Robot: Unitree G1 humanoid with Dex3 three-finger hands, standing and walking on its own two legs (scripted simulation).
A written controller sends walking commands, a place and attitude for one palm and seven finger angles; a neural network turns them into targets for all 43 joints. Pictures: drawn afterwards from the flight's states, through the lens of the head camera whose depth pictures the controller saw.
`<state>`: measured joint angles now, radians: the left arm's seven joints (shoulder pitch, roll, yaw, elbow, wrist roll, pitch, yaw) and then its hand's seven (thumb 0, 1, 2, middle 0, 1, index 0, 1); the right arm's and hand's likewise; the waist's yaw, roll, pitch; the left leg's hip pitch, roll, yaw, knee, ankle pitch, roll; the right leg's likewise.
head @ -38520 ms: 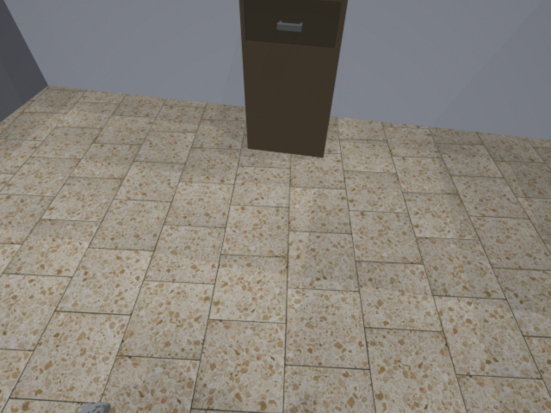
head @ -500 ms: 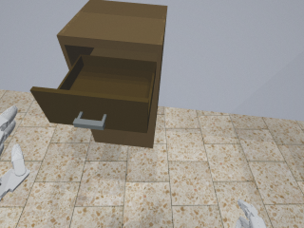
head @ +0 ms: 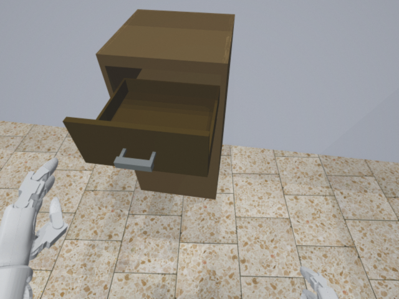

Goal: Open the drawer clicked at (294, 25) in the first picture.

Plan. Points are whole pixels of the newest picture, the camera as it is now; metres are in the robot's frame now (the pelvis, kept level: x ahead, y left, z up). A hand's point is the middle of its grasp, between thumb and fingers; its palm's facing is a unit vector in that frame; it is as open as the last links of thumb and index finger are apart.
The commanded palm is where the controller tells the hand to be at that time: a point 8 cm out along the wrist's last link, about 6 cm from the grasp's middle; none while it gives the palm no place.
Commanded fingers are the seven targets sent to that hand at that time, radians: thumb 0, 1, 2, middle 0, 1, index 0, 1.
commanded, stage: let the arm hang, fingers relaxed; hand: left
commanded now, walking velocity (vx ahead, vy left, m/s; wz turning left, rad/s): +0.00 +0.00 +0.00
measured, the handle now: (136, 158) +0.48 +0.21 -0.05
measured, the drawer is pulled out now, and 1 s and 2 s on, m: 0.30 0.30 0.30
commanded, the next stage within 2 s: look to check the result in 1.04 s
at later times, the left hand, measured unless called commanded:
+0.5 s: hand out of the picture -0.01 +0.20 -0.16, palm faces +0.03 -0.97 -0.24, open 7.2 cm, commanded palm none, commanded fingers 0.00 0.90 0.90 -0.20 -0.30 -0.20 -0.30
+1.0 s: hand out of the picture +0.02 +0.16 -0.17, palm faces +0.03 -0.98 -0.18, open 7.3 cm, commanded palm none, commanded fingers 0.00 0.90 0.90 -0.20 -0.30 -0.20 -0.30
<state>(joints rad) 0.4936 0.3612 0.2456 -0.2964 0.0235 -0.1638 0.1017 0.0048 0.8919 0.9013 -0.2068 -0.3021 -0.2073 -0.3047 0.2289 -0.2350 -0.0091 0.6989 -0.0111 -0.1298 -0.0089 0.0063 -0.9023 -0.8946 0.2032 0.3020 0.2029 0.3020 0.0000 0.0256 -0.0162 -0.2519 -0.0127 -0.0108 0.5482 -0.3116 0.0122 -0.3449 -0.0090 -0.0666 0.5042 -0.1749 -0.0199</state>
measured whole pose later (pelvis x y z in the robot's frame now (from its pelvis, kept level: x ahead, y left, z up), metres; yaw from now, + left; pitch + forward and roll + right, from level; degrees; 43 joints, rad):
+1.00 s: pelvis +0.02 +0.00 +0.01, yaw -1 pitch -2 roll +0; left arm 0.29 0.12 0.02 1.11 0.01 0.01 0.03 0.01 0.92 0.90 -0.20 -0.30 -0.20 -0.30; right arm 0.35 -0.10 0.00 1.10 -0.01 0.00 -0.04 0.00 -0.91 -0.89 0.20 0.30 0.20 0.30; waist 0.00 0.01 0.05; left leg -0.10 0.00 0.01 0.43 -0.30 0.01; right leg -0.22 0.01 -0.05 0.43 -0.17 -0.03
